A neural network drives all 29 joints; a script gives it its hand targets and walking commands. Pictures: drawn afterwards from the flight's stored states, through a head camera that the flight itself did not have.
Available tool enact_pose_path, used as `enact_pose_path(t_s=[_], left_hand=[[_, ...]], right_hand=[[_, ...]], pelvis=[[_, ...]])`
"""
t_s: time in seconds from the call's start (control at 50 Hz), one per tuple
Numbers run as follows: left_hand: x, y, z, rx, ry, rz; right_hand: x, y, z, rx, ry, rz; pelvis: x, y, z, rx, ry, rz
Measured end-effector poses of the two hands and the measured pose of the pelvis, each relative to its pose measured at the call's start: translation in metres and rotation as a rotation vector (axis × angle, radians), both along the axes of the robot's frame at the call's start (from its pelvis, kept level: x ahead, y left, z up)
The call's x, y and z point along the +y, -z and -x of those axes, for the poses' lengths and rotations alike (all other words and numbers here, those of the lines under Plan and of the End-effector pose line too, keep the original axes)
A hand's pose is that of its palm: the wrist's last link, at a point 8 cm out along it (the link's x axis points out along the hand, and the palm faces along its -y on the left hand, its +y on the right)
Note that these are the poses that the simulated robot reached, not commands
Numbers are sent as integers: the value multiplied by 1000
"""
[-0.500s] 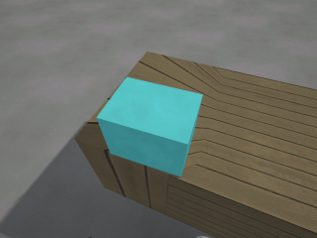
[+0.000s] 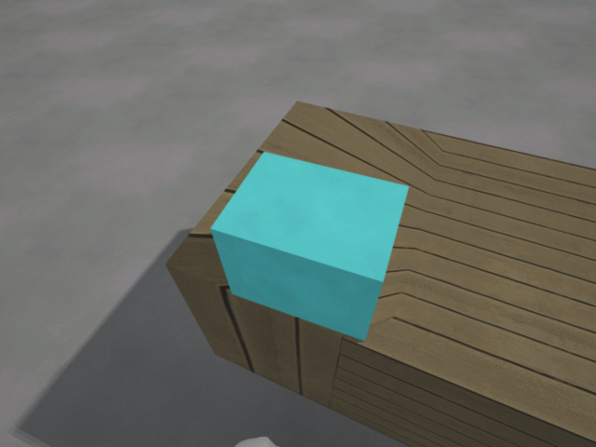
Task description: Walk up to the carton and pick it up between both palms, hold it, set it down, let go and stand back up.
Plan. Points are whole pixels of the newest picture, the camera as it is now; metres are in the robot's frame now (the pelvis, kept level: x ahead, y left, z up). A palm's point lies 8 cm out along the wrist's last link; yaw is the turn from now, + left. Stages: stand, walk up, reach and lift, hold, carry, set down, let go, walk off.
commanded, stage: walk up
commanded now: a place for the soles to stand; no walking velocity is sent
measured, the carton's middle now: (313, 244) +0.49 +0.00 -0.09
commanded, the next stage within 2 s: none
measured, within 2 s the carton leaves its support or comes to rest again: neither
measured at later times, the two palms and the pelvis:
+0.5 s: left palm (20, 442) +0.16 +0.43 -0.12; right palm out of the picture +0.06 -0.07 -0.14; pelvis +0.05 +0.17 -0.01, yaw -8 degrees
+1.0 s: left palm (65, 395) +0.23 +0.40 -0.13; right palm out of the picture +0.05 -0.04 -0.12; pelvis +0.07 +0.21 -0.01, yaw -22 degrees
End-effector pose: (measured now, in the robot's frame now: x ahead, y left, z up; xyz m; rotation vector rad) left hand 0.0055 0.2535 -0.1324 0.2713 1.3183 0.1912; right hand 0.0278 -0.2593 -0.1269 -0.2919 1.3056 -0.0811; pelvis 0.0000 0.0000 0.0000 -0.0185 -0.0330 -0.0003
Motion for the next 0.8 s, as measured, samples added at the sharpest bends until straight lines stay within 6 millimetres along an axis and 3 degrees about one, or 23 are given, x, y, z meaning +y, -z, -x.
enact_pose_path(t_s=[0.1, 0.18, 0.26, 0.3, 0.38, 0.48, 0.6, 0.7, 0.8], left_hand=[[30, -3, 16, 49, -26, -13], [68, 3, 8, 47, -25, -4], [121, 22, -18, 38, 16, 1], [142, 24, -39, 32, 43, -9], [165, 6, -91, -56, 97, -26], [176, -15, -147, -162, 192, -26], [166, -13, -192, -214, 274, 0], [144, -9, -208, -253, 304, 72], [139, -3, -215, -235, 345, 120]], right_hand=[[25, -3, -34, -64, -5, -1], [65, 0, -64, -121, -6, -17], [114, 11, -83, -175, 25, -25], [139, 12, -79, -178, 63, -43], [172, 8, -59, -131, 141, -59], [190, 11, -38, -97, 209, -51], [191, 24, -29, -109, 270, -37], [190, 23, -35, -130, 296, -27], [200, 9, -44, -191, 326, -3]], pelvis=[[34, 0, -8, -7, 23, 6], [72, 6, -17, -5, 32, 16], [116, 23, -27, -12, 52, 14], [129, 23, -31, -16, 71, 9], [149, 11, -39, -3, 94, 14], [169, 5, -49, 6, 135, 0], [178, 15, -61, 1, 217, -20], [183, 17, -64, -7, 267, 2], [197, 14, -66, 2, 304, -10]])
